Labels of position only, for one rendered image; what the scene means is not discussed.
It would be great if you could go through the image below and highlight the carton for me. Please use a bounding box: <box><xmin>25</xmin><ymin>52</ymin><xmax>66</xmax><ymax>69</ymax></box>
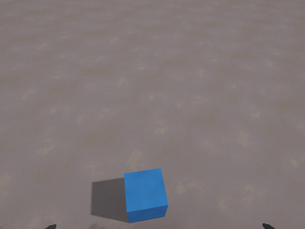
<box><xmin>124</xmin><ymin>168</ymin><xmax>169</xmax><ymax>223</ymax></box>

